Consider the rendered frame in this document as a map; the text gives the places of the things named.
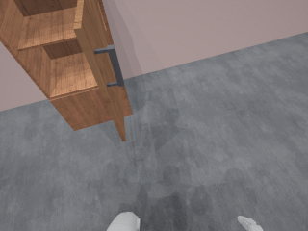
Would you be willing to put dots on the right robot hand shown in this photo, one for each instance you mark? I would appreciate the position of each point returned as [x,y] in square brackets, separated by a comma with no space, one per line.
[249,224]

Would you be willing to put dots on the cupboard door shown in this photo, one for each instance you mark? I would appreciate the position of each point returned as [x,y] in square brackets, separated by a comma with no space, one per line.
[91,33]

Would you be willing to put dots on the handle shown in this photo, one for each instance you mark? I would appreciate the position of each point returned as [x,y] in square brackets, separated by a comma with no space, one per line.
[111,50]

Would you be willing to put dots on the robot left thigh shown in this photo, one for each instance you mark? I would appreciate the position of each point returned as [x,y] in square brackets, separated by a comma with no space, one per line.
[125,221]

